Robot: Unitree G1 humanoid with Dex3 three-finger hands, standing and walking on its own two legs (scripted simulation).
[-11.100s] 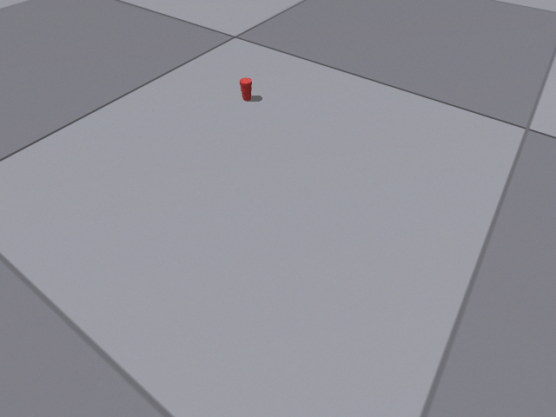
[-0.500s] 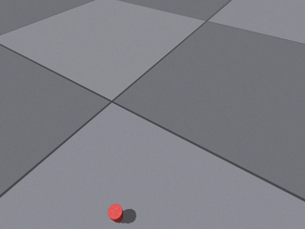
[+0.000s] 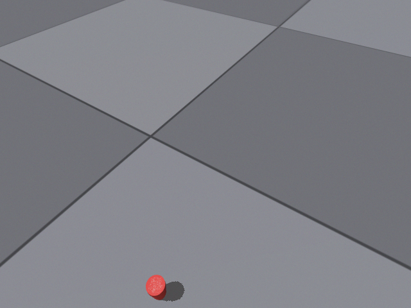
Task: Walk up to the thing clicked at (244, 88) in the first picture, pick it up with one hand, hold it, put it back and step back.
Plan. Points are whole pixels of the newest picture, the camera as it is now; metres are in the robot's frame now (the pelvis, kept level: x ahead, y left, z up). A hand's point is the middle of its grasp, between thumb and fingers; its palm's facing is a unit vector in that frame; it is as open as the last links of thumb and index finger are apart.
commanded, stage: stand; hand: left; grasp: from the side
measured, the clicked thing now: (157, 289) +0.35 +0.22 -0.72
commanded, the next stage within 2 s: go down in 0.30 s
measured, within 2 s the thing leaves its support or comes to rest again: neither
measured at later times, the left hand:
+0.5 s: hand out of the picture +0.11 +0.25 -0.15, palm faces +0.03 -0.94 -0.34, open 8.0 cm
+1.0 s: hand out of the picture +0.13 +0.27 -0.19, palm faces +0.03 -0.94 -0.34, open 16.2 cm
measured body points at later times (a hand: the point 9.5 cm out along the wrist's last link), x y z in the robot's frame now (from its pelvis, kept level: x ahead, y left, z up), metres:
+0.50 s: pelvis +0.00 +0.00 +0.00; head +0.03 -0.01 +0.44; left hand +0.10 +0.30 -0.13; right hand +0.08 -0.29 -0.13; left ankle -0.02 +0.13 -0.75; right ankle +0.00 -0.12 -0.75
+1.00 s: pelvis -0.02 +0.02 -0.06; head +0.05 +0.03 +0.38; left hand +0.13 +0.32 -0.17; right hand +0.12 -0.25 -0.16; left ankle -0.02 +0.13 -0.75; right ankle +0.00 -0.12 -0.75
